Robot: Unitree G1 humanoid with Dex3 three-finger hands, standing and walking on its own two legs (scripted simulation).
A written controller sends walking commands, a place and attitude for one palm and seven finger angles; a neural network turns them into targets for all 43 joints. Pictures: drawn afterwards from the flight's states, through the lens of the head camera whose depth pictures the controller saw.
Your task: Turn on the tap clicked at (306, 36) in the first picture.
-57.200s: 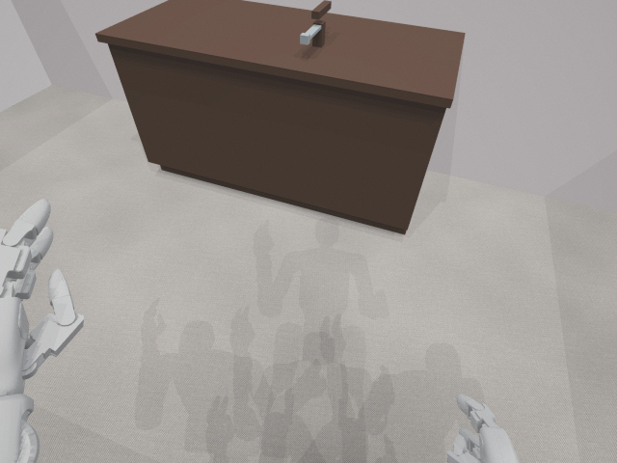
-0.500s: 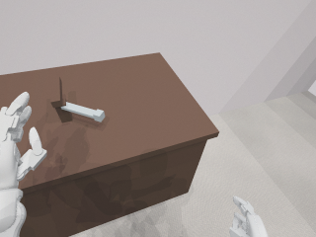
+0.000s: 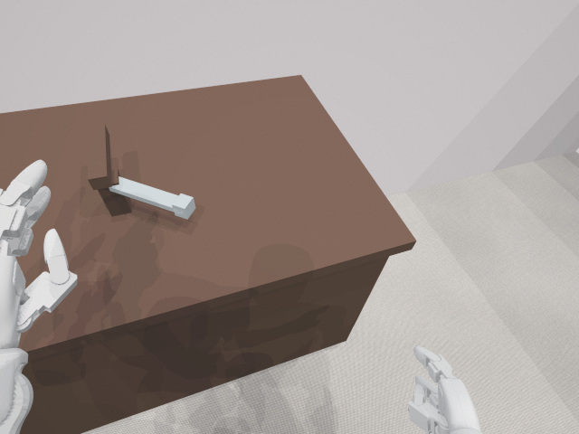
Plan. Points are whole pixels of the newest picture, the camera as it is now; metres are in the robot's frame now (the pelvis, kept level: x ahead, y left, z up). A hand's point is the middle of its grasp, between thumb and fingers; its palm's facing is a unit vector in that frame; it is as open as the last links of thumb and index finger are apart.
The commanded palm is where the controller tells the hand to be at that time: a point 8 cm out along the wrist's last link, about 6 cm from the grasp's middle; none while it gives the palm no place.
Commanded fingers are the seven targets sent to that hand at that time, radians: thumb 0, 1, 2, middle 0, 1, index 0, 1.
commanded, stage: look again from close up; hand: left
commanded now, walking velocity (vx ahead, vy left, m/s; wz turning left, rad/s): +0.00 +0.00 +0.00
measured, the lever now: (184, 206) +0.44 +0.23 +0.01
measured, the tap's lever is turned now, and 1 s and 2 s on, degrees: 51 51 51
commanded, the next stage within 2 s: turn the palm inward beside the body in 0.40 s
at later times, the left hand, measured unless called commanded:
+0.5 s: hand (78, 280) +0.22 +0.24 +0.15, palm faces +0.40 -0.84 -0.36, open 7.4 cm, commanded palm +0.16 +0.27 +0.17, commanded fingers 0.00 0.90 0.90 -0.20 -0.30 -0.20 -0.30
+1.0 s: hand (83, 318) +0.19 +0.23 +0.15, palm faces +0.58 -0.76 -0.30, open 7.4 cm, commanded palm +0.14 +0.25 +0.16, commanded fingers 0.00 0.90 0.90 -0.20 -0.30 -0.20 -0.30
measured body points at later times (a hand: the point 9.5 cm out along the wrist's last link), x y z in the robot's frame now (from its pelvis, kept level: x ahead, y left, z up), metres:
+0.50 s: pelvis +0.00 -0.01 +0.00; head +0.03 +0.01 +0.45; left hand +0.19 +0.29 +0.17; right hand +0.19 -0.23 -0.07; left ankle +0.02 +0.07 -0.74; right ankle +0.03 -0.13 -0.74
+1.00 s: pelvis -0.01 -0.06 -0.02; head -0.01 -0.08 +0.43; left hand +0.15 +0.26 +0.16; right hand +0.21 -0.26 -0.10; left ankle +0.02 +0.07 -0.74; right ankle +0.03 -0.13 -0.74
